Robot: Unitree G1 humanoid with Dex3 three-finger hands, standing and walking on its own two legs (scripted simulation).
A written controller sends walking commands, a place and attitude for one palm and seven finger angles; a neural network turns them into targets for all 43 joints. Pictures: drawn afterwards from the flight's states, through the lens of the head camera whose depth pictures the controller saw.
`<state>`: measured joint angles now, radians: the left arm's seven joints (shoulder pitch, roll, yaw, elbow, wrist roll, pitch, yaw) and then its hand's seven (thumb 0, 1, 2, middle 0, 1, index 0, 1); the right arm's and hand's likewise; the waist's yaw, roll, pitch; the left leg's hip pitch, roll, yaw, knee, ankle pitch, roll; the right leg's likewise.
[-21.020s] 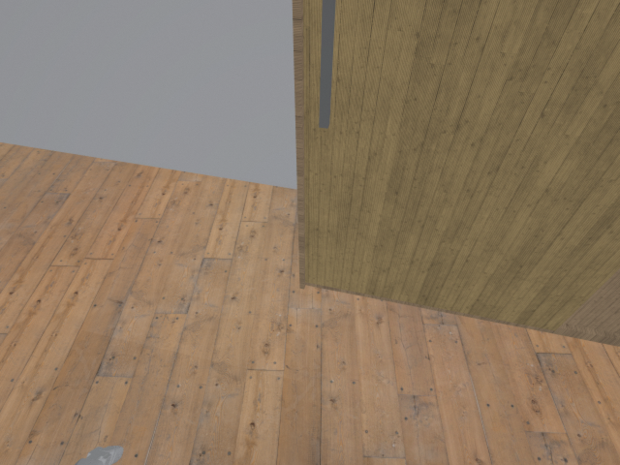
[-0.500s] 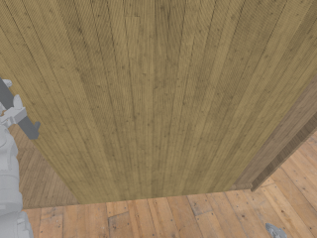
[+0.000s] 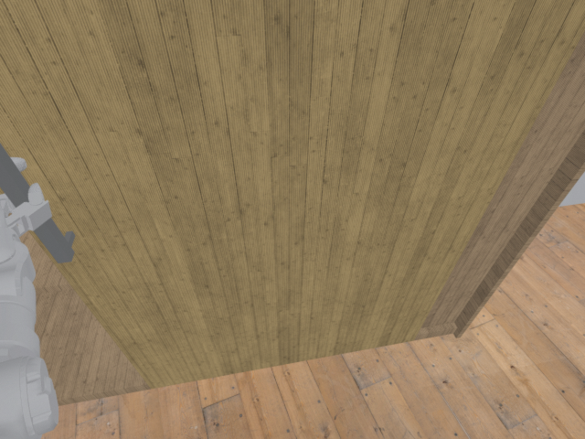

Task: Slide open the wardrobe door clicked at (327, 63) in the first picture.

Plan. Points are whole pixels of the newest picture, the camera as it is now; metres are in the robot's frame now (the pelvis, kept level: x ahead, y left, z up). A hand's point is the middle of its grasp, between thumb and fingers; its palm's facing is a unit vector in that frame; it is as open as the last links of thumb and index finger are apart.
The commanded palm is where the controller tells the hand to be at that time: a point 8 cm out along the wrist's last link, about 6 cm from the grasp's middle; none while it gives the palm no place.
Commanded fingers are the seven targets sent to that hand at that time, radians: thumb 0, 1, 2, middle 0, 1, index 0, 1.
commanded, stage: stop walking and hold the door there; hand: left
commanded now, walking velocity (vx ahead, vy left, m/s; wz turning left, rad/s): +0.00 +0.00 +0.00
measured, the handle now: (28, 189) +0.42 +0.39 +0.14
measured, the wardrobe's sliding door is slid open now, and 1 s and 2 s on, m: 0.69 0.69 0.69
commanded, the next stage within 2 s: loosen the grip on the handle in 1.28 s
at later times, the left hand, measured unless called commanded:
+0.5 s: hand (34, 210) +0.38 +0.36 +0.14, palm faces +0.50 -0.83 -0.26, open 6.7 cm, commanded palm +0.34 +0.37 +0.13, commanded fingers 0.00 0.90 0.90 -0.45 -1.40 -0.45 -1.40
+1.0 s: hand (32, 210) +0.37 +0.36 +0.14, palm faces +0.43 -0.86 -0.26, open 6.6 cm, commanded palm +0.34 +0.37 +0.13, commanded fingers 0.00 0.90 0.90 -0.45 -1.40 -0.45 -1.40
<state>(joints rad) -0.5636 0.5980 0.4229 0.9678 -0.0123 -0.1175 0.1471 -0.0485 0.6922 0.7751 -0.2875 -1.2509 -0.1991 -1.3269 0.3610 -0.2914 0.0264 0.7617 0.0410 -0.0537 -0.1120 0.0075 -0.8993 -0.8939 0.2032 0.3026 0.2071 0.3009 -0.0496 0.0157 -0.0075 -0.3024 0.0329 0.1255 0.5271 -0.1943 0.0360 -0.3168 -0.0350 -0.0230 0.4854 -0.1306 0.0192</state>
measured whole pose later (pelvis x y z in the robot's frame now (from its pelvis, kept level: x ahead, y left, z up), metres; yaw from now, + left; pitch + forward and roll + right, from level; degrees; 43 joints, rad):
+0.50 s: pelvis -0.01 +0.05 -0.01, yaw +4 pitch -1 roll +0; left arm -0.58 0.46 0.28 0.75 -0.04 -0.12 0.14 -0.08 0.64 0.80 -0.34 -1.32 -0.21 -1.33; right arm 0.18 -0.33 -0.03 0.69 0.04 -0.02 -0.11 0.01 -0.91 -0.89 0.20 0.30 0.20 0.30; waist -0.01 0.04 0.06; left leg -0.34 -0.01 0.08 0.62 -0.26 0.05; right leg -0.45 -0.14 -0.03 0.83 -0.43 0.05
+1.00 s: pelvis -0.04 +0.08 +0.00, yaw +2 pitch +1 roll -1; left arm -0.64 0.47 0.24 0.77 -0.05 -0.04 0.14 -0.05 0.70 0.76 -0.26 -1.30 -0.18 -1.35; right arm 0.26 -0.31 0.03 0.70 0.04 -0.02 -0.11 0.01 -0.90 -0.89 0.20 0.30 0.21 0.30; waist -0.02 0.04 0.03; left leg -0.36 0.00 0.12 0.51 -0.17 0.07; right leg -0.20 0.03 -0.05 0.51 -0.33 -0.02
